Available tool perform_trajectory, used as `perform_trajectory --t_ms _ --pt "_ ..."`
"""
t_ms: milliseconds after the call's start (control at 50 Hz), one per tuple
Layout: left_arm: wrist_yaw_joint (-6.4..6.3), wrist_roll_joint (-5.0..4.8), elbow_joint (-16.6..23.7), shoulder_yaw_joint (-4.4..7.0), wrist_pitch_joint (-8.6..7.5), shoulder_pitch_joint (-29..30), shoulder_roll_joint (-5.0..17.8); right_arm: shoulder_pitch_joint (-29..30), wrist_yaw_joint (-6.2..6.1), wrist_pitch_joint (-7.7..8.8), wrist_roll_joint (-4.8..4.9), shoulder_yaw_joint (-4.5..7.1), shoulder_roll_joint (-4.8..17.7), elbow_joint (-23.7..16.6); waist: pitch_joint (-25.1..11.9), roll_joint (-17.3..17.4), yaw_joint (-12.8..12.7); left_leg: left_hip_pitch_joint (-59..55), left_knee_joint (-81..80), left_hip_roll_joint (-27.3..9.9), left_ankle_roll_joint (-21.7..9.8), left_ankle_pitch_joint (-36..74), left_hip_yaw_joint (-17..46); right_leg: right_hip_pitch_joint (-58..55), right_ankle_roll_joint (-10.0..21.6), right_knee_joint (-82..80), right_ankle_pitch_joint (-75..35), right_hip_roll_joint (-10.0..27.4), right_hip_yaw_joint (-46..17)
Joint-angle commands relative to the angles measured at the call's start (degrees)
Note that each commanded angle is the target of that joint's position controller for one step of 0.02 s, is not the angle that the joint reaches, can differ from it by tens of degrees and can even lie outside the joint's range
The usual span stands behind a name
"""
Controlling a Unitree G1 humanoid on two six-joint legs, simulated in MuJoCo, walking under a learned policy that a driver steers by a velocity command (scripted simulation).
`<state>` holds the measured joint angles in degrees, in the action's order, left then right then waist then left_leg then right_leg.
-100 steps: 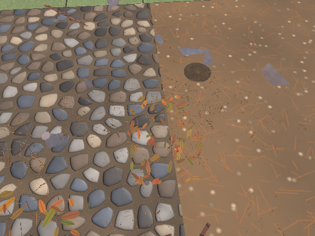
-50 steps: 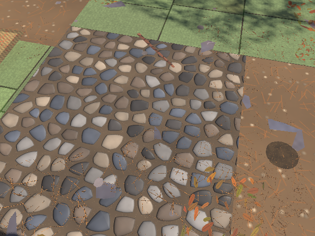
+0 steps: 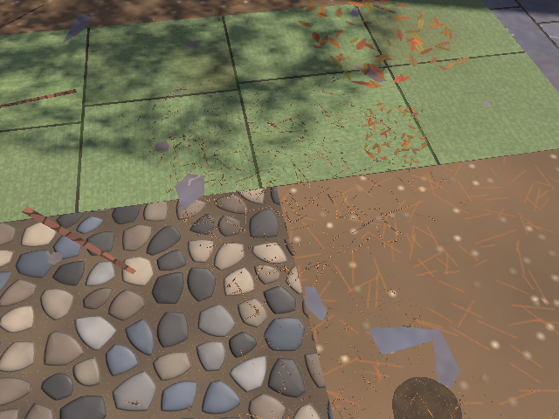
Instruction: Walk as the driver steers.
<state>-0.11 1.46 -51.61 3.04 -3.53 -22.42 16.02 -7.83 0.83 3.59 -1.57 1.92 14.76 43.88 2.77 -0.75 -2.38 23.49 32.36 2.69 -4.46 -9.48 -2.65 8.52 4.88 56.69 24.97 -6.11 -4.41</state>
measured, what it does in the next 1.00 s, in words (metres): walks ahead, turning left: right foot, then left foot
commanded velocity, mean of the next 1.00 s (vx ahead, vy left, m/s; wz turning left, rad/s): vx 0.50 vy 0.00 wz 0.35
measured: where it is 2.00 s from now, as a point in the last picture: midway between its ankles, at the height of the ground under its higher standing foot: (220, 223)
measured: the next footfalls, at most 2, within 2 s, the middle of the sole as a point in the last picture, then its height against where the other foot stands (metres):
right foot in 0.46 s outside the picture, level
left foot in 0.96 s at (206, 371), level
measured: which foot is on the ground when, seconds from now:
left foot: down 0.00-0.46, up 0.48-0.94, down 0.96-1.00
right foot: up 0.00-0.44, down 0.46-0.96, up 0.98-1.00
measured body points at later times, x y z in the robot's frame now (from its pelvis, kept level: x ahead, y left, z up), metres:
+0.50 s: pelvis +0.27 -0.01 +0.00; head +0.30 -0.01 +0.45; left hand +0.44 +0.27 -0.07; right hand +0.31 -0.29 -0.13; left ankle +0.09 +0.07 -0.69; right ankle +0.38 -0.08 -0.73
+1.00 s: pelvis +0.49 +0.10 +0.00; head +0.52 +0.12 +0.45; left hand +0.33 +0.30 -0.14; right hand +0.78 -0.01 -0.09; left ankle +0.53 +0.20 -0.73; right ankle +0.39 -0.08 -0.70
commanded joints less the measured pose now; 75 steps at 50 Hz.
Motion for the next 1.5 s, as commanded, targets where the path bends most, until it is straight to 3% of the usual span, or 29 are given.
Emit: perform_trajectory --t_ms 20,60,120,200,340,420,440,460,480,500,520,560,680,780,860,900,940,960,980,1000,1020,1040,1080,1140,1260,1400,1460,1480,1500 --pt "0.55 0.77 5.70 0.61 -1.42 3.02 5.63 -7.97 0.52 -0.21 0.81 2.37 6.57 0.18 -2.85 1.43 3.32 -22.26 -18.28 -17.85 -10.73 -2.30 30.74 26.17 -0.67 13.17 -7.12 6.63 -0.07" --pt "1.08 1.50 6.51 0.17 -0.54 3.67 4.42 -9.07 0.25 0.33 1.03 1.84 5.42 1.90 -2.24 3.67 1.39 -17.85 -19.36 -13.19 -8.87 8.63 23.44 22.89 -2.23 8.09 -8.40 8.67 0.77" --pt "1.44 1.57 7.49 -0.42 0.56 4.89 3.29 -12.52 0.02 1.00 1.76 2.43 7.06 3.62 -3.01 4.80 0.97 -16.45 -20.50 -11.61 -10.14 15.57 20.24 22.82 -4.79 3.74 -8.21 8.97 2.59" --pt "1.52 1.28 11.34 -1.08 0.97 15.62 2.75 -16.03 -0.32 0.46 1.76 2.92 7.74 4.50 0.32 4.52 3.31 -14.57 -23.22 -9.81 -9.66 11.69 19.28 27.35 -7.37 -6.89 -15.64 9.85 4.13" --pt "1.56 0.12 15.73 -1.98 0.08 26.86 2.42 -21.32 -0.80 -0.20 0.94 3.68 8.72 4.87 -0.72 5.25 7.28 -20.07 -16.67 -9.66 -7.45 20.71 21.29 24.87 -7.23 -20.45 -21.79 6.84 4.03" --pt "0.59 -0.14 13.70 -0.88 -1.01 17.24 5.31 -16.30 -1.19 -0.35 0.73 4.36 10.47 2.86 -3.74 5.52 1.73 -16.68 -7.58 -8.92 -4.02 25.39 23.83 7.23 -4.52 -28.75 -16.26 4.19 3.56" --pt "-0.16 0.40 12.00 -0.05 -1.75 10.63 7.36 -15.70 -0.75 0.00 1.22 4.23 9.90 2.59 -7.54 2.29 -1.46 -13.57 1.89 -5.43 -2.61 24.25 21.32 -3.06 -2.84 -31.84 -16.70 6.43 1.74" --pt "-1.26 1.78 11.66 1.04 -2.12 1.40 11.82 -15.42 -0.41 0.50 1.96 3.22 6.20 0.56 -16.11 -4.51 -4.84 -7.02 17.22 -2.02 -1.19 10.82 16.39 -15.71 0.30 -33.86 -5.15 19.81 -11.10" --pt "-1.46 2.17 11.81 2.13 -1.03 1.57 16.19 -22.14 -0.60 0.16 3.32 2.39 2.06 -1.03 -20.53 -16.62 -0.92 9.10 30.26 5.88 0.22 -23.25 9.48 -25.65 6.45 -40.13 0.31 32.63 -35.15" --pt "-1.21 1.25 11.88 1.82 -0.20 4.19 11.65 -21.26 -1.15 -0.95 1.17 2.98 7.04 0.75 -14.64 -8.74 0.27 14.59 36.42 0.46 -0.22 -20.68 8.75 -19.26 7.28 -41.17 8.24 31.52 -37.95" --pt "-0.95 0.73 12.59 0.58 -0.20 7.53 6.52 -17.02 -0.59 -1.30 0.44 3.24 7.52 0.84 -7.37 -2.51 0.60 14.30 36.48 -1.65 -0.11 -15.01 8.79 -11.68 5.91 -42.40 6.10 28.19 -28.97" --pt "-0.67 0.67 11.75 -0.23 -0.81 9.22 3.76 -13.65 0.53 -1.90 -0.09 3.07 5.75 0.26 -2.56 -3.83 1.96 11.53 33.15 -4.54 0.94 -10.27 7.59 -3.85 3.60 -44.62 -9.55 22.85 -14.43" --pt "0.24 -0.34 7.95 0.29 -3.15 3.93 4.49 -7.96 2.34 -3.38 -0.78 2.37 3.72 -2.06 -2.11 -4.40 2.78 14.32 29.46 -4.87 2.53 -2.98 7.53 -3.14 4.72 -47.58 -27.24 20.57 -1.91" --pt "0.78 -0.54 5.13 0.39 -2.83 1.09 4.82 2.26 2.82 -2.73 -0.70 0.89 2.27 -4.87 0.35 -4.30 1.10 12.70 12.96 -4.44 3.27 5.55 3.88 -3.10 4.11 -48.61 -31.32 18.08 5.52" --pt "0.55 -0.54 2.11 0.73 -2.04 -3.55 6.56 8.48 2.87 -2.17 -0.64 0.04 2.42 -6.89 1.32 -4.76 -0.55 8.10 3.66 -4.24 1.33 3.56 -0.69 -6.50 3.93 -47.00 -35.17 19.87 6.41" --pt "0.34 -0.50 0.79 0.89 -1.35 -4.47 7.46 8.25 2.33 -1.82 -0.88 0.11 3.17 -6.94 1.05 -5.07 0.10 5.45 0.80 -3.16 -0.52 -0.52 -1.98 -9.71 3.73 -43.58 -42.63 20.94 6.42" --pt "0.14 -0.89 -0.22 0.84 -0.66 -4.24 8.02 -0.77 1.45 -0.93 -1.46 0.76 4.08 -3.87 -3.94 -4.12 4.75 -7.40 -5.11 0.15 -2.89 -0.76 -3.56 -10.20 2.43 -30.96 -56.76 19.37 9.11" --pt "0.11 -1.30 -0.10 0.23 -0.58 -4.75 6.57 -9.91 0.74 -0.26 -2.36 1.72 6.34 -0.64 -9.79 -2.01 8.11 -21.97 -5.94 -2.11 -4.52 0.25 -0.64 -3.25 1.33 -19.89 -51.02 17.07 10.08" --pt "0.48 -2.13 3.14 -1.14 -0.82 -4.84 2.13 -19.11 -0.28 0.05 -3.52 3.20 12.12 0.43 -18.51 7.36 11.02 -39.56 -7.44 -19.20 -8.57 -5.67 19.16 12.86 -0.64 -0.50 -26.73 12.56 12.07" --pt "0.42 -1.94 3.34 -0.78 -0.48 -7.92 1.58 -19.72 -0.75 -0.56 -1.59 4.08 15.28 0.71 -22.17 13.88 9.15 -43.76 -14.41 -29.37 -12.99 -2.13 39.23 25.74 -1.32 13.14 6.96 4.14 7.55" --pt "0.00 -1.02 3.15 0.66 0.14 -2.17 5.94 -15.75 -0.90 -0.77 0.03 3.51 12.29 0.76 -13.53 5.08 8.51 -36.44 -14.86 -25.66 -10.73 -2.85 31.37 29.41 -0.48 15.11 2.54 7.34 0.99" --pt "0.40 -1.39 3.68 0.43 -0.13 -0.40 4.42 -11.09 -0.81 -0.45 0.19 2.41 8.65 0.61 -6.45 5.12 6.03 -27.97 -17.19 -22.93 -8.58 -0.12 23.04 28.65 -0.21 12.31 -2.29 9.26 0.96" --pt "0.73 -0.61 1.90 0.47 0.87 -1.32 2.83 -6.93 -0.63 0.45 0.44 1.13 3.99 0.91 -1.37 5.67 2.71 -18.68 -21.46 -17.86 -4.44 3.92 13.02 24.00 -0.93 7.43 -6.80 11.24 1.78" --pt "1.91 -0.02 1.24 0.62 2.43 -1.66 0.86 -8.36 -0.84 2.02 0.62 1.15 3.69 2.52 -0.76 5.70 0.99 -16.11 -24.15 -16.17 -3.70 10.55 6.36 22.97 -1.87 7.41 -11.22 10.98 2.29" --pt "2.99 0.08 5.40 0.35 2.60 10.82 -0.45 -12.26 -1.30 2.59 0.58 1.24 3.49 5.32 2.66 4.79 2.32 -18.87 -25.30 -15.00 -3.63 17.44 -3.12 31.29 -2.91 -3.16 -22.83 11.43 4.21" --pt "3.94 0.57 9.91 -0.52 2.44 20.26 -0.41 -16.60 -2.44 1.76 0.38 1.72 6.39 8.43 3.19 4.45 3.88 -28.17 -19.43 -17.50 -2.13 36.22 -9.67 25.68 1.38 -19.85 -21.16 7.77 11.85" --pt "3.12 0.71 8.31 0.62 2.44 12.48 1.80 -15.45 -2.98 0.50 0.01 2.36 9.07 8.55 -2.77 6.44 -0.09 -31.14 -3.10 -18.03 -1.63 57.26 -11.62 15.29 5.40 -21.11 -11.60 2.05 14.40" --pt "2.71 0.94 6.42 1.52 1.98 5.91 3.26 -15.11 -2.91 -0.05 0.11 2.53 9.72 8.26 -6.69 5.73 -2.96 -28.10 7.73 -17.75 -1.28 53.32 -11.83 6.58 7.08 -24.43 -11.15 0.45 13.42" --pt "1.86 1.66 3.95 3.13 1.70 -2.86 7.07 -14.27 -2.62 -0.10 0.22 2.41 9.36 7.01 -11.55 1.50 -7.17 -17.76 23.90 -16.00 0.37 38.34 -12.31 -7.18 9.93 -28.76 -9.04 4.75 5.47"
Keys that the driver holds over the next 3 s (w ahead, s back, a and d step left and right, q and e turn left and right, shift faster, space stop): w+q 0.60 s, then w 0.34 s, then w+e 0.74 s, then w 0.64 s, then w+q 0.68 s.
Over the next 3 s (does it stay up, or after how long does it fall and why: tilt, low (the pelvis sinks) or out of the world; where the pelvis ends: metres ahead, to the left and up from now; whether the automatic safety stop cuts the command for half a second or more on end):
stays up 1.52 0.22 0.01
